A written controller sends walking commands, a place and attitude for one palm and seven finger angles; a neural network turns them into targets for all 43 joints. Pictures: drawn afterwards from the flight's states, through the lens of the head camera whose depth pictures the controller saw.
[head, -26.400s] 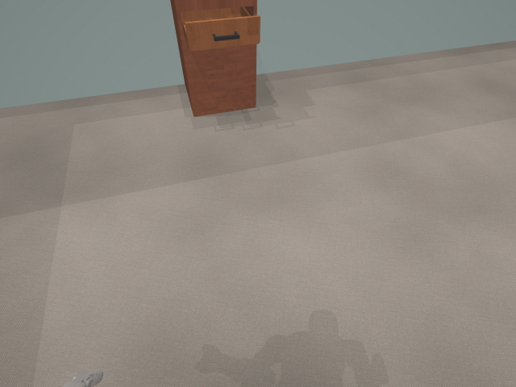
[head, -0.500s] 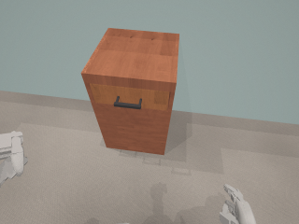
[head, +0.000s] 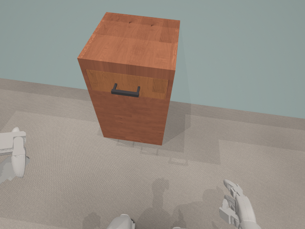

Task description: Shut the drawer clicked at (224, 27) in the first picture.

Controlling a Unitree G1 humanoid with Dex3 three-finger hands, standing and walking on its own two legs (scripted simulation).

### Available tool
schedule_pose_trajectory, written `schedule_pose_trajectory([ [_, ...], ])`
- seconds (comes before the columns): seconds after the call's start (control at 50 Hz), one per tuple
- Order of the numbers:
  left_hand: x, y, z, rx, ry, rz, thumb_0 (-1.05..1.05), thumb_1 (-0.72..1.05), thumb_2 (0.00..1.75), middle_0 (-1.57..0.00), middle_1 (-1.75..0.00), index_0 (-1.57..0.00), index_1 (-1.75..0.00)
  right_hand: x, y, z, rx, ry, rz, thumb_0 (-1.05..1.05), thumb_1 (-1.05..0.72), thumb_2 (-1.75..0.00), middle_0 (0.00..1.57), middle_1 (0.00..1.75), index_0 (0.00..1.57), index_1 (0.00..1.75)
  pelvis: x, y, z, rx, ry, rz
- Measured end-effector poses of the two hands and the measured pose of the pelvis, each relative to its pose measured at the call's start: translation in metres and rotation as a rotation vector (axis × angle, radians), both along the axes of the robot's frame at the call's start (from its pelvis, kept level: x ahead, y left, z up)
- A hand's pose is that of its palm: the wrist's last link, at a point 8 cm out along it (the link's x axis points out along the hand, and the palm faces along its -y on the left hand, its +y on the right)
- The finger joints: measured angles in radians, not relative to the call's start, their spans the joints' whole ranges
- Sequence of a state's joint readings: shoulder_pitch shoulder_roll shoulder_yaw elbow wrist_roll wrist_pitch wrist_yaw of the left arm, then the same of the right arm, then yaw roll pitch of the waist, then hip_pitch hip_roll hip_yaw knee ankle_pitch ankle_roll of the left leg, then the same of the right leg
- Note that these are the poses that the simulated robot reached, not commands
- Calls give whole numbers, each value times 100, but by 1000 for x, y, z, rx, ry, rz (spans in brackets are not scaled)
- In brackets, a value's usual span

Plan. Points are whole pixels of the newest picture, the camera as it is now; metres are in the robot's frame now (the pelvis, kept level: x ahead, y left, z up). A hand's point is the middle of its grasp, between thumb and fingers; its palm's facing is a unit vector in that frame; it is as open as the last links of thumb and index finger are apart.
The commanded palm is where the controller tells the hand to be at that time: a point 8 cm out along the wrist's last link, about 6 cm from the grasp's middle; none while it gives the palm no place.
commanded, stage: step back with the hand held close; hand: left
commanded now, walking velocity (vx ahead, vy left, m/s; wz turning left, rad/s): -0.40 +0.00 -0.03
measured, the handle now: (126, 90) +0.72 +0.16 -0.18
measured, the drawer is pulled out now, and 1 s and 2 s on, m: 0.00 0.00 0.00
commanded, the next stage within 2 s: stop stepping back and stand still in 0.22 s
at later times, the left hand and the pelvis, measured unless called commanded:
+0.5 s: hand out of the picture +0.09 +0.20 +0.18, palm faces +0.30 -0.83 -0.47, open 3.2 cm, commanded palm +0.02 +0.26 +0.19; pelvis -0.11 -0.02 +0.01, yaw -1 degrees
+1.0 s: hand out of the picture +0.01 +0.23 +0.18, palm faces +0.42 -0.82 -0.39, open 3.3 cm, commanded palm -0.05 +0.27 +0.19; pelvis -0.17 -0.01 +0.01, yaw +1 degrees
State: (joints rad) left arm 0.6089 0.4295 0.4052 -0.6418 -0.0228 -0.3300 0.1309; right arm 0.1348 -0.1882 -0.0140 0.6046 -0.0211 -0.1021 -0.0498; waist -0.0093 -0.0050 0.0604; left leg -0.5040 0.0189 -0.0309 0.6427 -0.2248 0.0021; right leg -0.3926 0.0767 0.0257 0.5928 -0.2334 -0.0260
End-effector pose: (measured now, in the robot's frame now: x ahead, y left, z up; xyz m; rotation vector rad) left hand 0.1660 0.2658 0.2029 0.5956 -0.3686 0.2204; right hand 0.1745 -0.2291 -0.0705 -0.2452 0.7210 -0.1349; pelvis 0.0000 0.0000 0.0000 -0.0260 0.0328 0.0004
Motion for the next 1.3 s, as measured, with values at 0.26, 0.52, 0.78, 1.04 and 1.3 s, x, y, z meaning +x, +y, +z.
schedule_pose_trajectory([
  [0.26, -58, 21, -9, -17, 39, 81, 2, 88, 90, -141, -160, -141, -160, -53, -1, 8, -35, 15, -9, 1, -91, -89, 20, 30, 20, 30, -53, 2, 3, 32, 16, 30],
  [0.52, -118, -20, -4, -75, 88, 51, 1, 88, 90, -141, -160, -141, -160, -150, -19, 3, 56, 58, -63, 1, -91, -89, 20, 30, 21, 30, -116, -20, 14, 47, -7, -23],
  [0.78, -181, 6, -3, -72, 60, 135, 2, 88, 90, -141, -160, -141, -160, -204, -30, 14, -36, 12, -81, 1, -91, -89, 20, 30, 20, 30, -153, -8, 14, 24, -65, 2],
  [1.04, -202, 2, -8, -142, -23, 127, 2, 88, 90, -141, -160, -141, -160, -202, -5, 5, -6, -10, -1, 1, -91, -89, 20, 30, 21, 30, -174, -6, 4, 25, -87, 28],
  [1.3, -184, 26, -66, -144, 234, 181, 1, 89, 90, -140, -160, -141, -160, -210, 4, -21, 54, 79, 53, 1, -91, -89, 20, 30, 20, 30, -175, -1, 0, 3, -58, 67],
])
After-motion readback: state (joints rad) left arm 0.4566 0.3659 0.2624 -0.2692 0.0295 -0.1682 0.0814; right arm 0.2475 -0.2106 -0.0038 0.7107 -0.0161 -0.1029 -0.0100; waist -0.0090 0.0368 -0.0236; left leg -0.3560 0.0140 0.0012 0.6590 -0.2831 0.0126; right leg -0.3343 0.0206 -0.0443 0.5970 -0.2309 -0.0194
